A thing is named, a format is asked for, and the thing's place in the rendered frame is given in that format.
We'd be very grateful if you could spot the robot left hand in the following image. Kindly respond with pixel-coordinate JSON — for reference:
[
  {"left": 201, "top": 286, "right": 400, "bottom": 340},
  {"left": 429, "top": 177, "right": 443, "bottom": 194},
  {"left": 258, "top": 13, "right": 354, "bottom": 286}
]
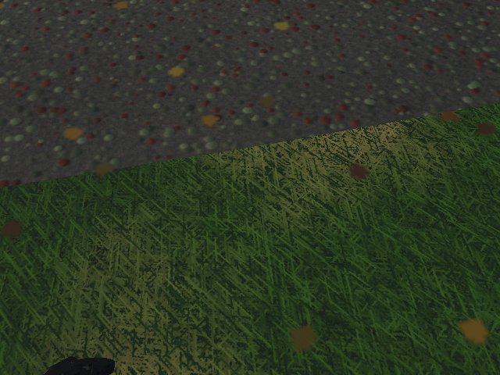
[{"left": 43, "top": 356, "right": 115, "bottom": 375}]

